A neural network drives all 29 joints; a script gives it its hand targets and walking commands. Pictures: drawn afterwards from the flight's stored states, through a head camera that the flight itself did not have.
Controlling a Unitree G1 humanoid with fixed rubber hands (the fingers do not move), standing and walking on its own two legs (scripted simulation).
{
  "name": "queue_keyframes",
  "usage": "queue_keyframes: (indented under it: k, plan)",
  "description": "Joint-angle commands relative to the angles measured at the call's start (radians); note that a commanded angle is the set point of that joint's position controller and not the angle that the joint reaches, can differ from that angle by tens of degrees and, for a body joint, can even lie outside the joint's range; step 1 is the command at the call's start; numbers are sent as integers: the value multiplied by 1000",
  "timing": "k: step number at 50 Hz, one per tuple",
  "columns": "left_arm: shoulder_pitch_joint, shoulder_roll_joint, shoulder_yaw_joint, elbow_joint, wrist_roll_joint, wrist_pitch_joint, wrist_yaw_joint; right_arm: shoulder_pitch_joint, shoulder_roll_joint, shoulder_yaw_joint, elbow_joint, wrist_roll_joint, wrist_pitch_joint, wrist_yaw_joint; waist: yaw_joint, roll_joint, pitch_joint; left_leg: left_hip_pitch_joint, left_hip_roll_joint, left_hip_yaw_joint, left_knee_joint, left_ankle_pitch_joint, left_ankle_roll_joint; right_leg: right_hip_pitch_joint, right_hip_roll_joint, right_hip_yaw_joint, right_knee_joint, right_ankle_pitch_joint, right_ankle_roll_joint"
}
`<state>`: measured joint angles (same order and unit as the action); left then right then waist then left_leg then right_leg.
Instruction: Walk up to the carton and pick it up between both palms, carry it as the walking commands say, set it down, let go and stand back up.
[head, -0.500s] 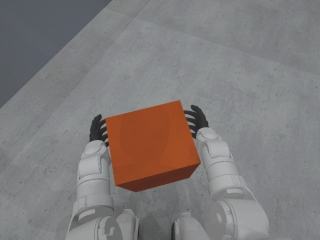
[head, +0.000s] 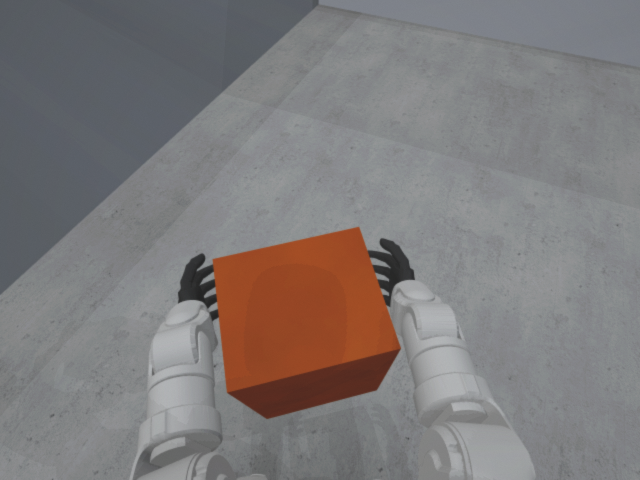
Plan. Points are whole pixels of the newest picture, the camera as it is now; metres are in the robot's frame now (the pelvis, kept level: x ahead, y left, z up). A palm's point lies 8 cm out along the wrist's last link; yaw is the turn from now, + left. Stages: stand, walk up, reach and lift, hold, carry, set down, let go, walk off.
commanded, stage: reach and lift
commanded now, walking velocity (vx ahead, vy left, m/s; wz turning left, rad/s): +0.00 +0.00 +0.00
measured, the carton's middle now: (307, 334) +0.31 +0.03 -0.05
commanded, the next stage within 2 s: hold in 1.90 s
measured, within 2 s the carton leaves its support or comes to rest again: neither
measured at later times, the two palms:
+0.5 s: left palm (186, 297) +0.30 +0.17 +0.07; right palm (415, 287) +0.33 -0.11 +0.06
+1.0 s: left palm (192, 300) +0.31 +0.17 +0.05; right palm (416, 293) +0.33 -0.11 +0.05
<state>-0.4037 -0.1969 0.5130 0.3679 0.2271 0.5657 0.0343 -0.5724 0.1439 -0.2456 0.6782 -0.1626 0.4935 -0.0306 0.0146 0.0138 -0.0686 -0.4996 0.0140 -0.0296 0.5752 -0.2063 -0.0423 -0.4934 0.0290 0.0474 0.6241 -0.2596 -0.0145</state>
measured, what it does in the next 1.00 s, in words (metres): stands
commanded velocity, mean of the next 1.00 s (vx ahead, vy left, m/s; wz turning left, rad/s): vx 0.00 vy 0.00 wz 0.00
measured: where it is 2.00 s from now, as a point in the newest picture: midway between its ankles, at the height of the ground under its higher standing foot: outside the picture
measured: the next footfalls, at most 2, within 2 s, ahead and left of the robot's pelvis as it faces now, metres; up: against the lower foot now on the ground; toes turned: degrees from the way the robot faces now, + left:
none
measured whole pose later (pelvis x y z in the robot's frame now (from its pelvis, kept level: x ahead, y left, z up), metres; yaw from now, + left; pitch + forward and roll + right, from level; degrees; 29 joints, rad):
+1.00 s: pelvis +0.01 +0.00 +0.01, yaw +0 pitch -2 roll +0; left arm -0.36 -0.18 0.36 0.28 0.23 0.73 0.05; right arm -0.43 0.16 -0.22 0.43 -0.18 0.69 -0.03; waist 0.01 0.01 -0.01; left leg -0.25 0.01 -0.03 0.46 -0.18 -0.04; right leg -0.24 0.02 0.05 0.49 -0.23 -0.01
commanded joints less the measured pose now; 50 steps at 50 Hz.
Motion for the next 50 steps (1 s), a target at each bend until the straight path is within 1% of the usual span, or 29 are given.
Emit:
queue_keyframes:
  k: [1, 2, 3, 4, 8, 12, 14, 16, 17, 19, 22, 23, 24, 26, 28, 30, 32, 33, 34, 35, 36, 38, 39, 41, 43, 44, 47, 49, 50]
  plan:
    - [-630, -989, -838, -58, -227, 39, -258, -524, 1071, 616, -266, 177, 14, 280, 134, 2, -641, 472, -136, 43, -76, 281, 17, 434, 58, 59, -158, 303, 11]
    - [-627, -968, -831, -75, -232, 47, -256, -425, 1024, 549, -199, 141, 33, 287, 78, -9, -577, 480, -122, 26, -92, 286, 7, 364, 61, 25, -165, 288, 6]
    - [-546, -983, -856, -96, -223, 57, -247, -468, 1089, 643, -315, 198, 29, 283, 160, 31, -625, 532, -133, 20, -89, 379, 5, 432, 56, 46, -161, 385, 12]
    - [-530, -935, -867, -95, -233, 75, -236, -401, 1071, 605, -275, 178, 57, 283, 112, 3, -522, 537, -121, 13, -109, 342, 10, 392, 68, 28, -170, 345, 10]
    - [-455, -957, -774, 31, -178, 129, -240, -391, 1014, 559, -240, 139, 106, 281, 125, 20, -342, 481, -124, 4, -151, 155, 22, 380, 47, 38, -224, 146, -4]
    - [-551, -959, -864, -101, -233, 146, -239, -311, 1029, 543, -189, 150, 142, 295, 67, 32, -360, 551, -121, 3, -171, 204, 19, 392, 64, 34, -241, 187, -7]
    - [-541, -965, -920, -218, -273, 150, -245, -332, 1080, 625, -318, 201, 142, 295, 103, -2, -502, 597, -128, 4, -159, 327, 13, 505, 69, 48, -228, 350, 9]
    - [-528, -974, -888, -115, -260, 168, -244, -380, 1038, 592, -315, 180, 151, 286, 76, -1, -402, 565, -132, 5, -165, 272, 18, 459, 61, 37, -239, 299, 8]
    - [-500, -952, -877, -152, -248, 165, -242, -394, 1052, 596, -366, 176, 154, 279, 109, -13, -426, 562, -139, 3, -157, 318, 18, 477, 63, 54, -241, 335, 9]
    - [-551, -988, -911, -111, -272, 185, -246, -400, 1022, 594, -364, 159, 169, 269, 55, -19, -366, 562, -131, -16, -171, 199, 12, 468, 56, 43, -259, 216, 5]
    - [-500, -926, -851, -70, -236, 196, -252, -379, 1037, 607, -350, 183, 191, 267, 74, 12, -282, 526, -143, 8, -190, 190, 26, 441, 40, 53, -273, 241, 10]
    - [-522, -941, -880, -111, -261, 192, -258, -410, 1046, 625, -377, 188, 189, 267, 83, -59, -347, 546, -144, 4, -178, 222, 28, 476, 38, 63, -261, 297, 25]
    - [-528, -946, -860, -97, -243, 194, -257, -412, 1011, 590, -361, 162, 186, 257, 49, 20, -281, 493, -152, 13, -191, 127, 25, 480, 32, 59, -281, 193, 9]
    - [-559, -927, -846, -75, -228, 194, -258, -313, 1008, 506, -245, 117, 203, 263, 24, 7, -259, 497, -151, 11, -196, 73, 23, 422, 41, 49, -292, 92, 0]
    - [-619, -931, -861, -127, -255, 182, -258, -379, 1013, 529, -268, 126, 195, 256, 17, -45, -253, 476, -134, 7, -205, 89, 26, 429, 49, 49, -284, 131, 3]
    - [-605, -947, -848, -35, -251, 187, -258, -431, 1009, 532, -282, 153, 184, 256, 21, 9, -209, 467, -139, 11, -187, 53, 19, 416, 38, 57, -276, 105, -1]
    - [-758, -938, -907, -105, -279, 170, -261, -422, 994, 473, -244, 143, 175, 272, -27, 33, -287, 454, -128, -6, -185, -9, 11, 389, 51, 45, -258, 26, -14]
    - [-676, -970, -876, 15, -258, 181, -266, -428, 979, 467, -228, 130, 171, 259, -60, 34, -223, 454, -128, -4, -188, -33, 22, 364, 35, 48, -276, -9, -19]
    - [-696, -957, -898, -86, -271, 163, -270, -466, 1001, 515, -301, 149, 158, 264, -15, 31, -329, 460, -125, -4, -182, 42, 22, 438, 44, 58, -259, 82, -7]
    - [-728, -992, -911, -52, -286, 168, -268, -449, 1001, 503, -275, 136, 164, 252, -55, 18, -282, 476, -129, -3, -179, 21, 18, 387, 38, 57, -263, 57, -10]
    - [-798, -972, -953, -174, -302, 143, -263, -411, 1013, 513, -272, 152, 152, 257, -76, 65, -337, 508, -120, -19, -168, 89, 7, 380, 40, 50, -236, 135, -14]
    - [-688, -977, -955, -135, -299, 143, -263, -431, 1010, 537, -345, 164, 151, 262, -35, 18, -396, 495, -105, -32, -166, 99, 12, 456, 47, 41, -231, 153, -2]
    - [-752, -1008, -980, -135, -327, 140, -268, -523, 1022, 567, -416, 187, 136, 258, -56, 27, -404, 465, -125, -17, -161, 66, 12, 450, 43, 47, -235, 124, -12]
    - [-680, -965, -960, -148, -303, 136, -268, -442, 1051, 577, -386, 179, 151, 248, -31, -28, -461, 473, -129, -13, -151, 117, 20, 477, 35, 63, -236, 197, 9]
    - [-731, -974, -942, -75, -295, 152, -274, -361, 998, 488, -252, 134, 169, 246, -71, 50, -330, 437, -126, -13, -171, 60, 6, 413, 33, 61, -261, 131, -14]
    - [-710, -972, -952, -111, -299, 146, -272, -330, 1023, 506, -246, 138, 174, 248, -71, 25, -349, 472, -121, -15, -169, 94, 10, 426, 38, 61, -257, 168, -6]
    - [-650, -991, -997, -162, -319, 144, -275, -331, 1004, 573, -403, 155, 150, 238, -78, 48, -419, 517, -121, -31, -155, 220, 7, 477, 46, 50, -239, 303, -5]
    - [-620, -987, -1000, -183, -335, 143, -277, -368, 1042, 619, -455, 190, 154, 229, -58, -14, -472, 508, -127, -25, -141, 270, 13, 531, 39, 56, -228, 383, 13]
    - [-614, -972, -1006, -168, -308, 150, -272, -283, 1030, 580, -376, 161, 169, 231, -74, 32, -395, 503, -131, -32, -149, 263, 4, 480, 39, 58, -232, 391, 10]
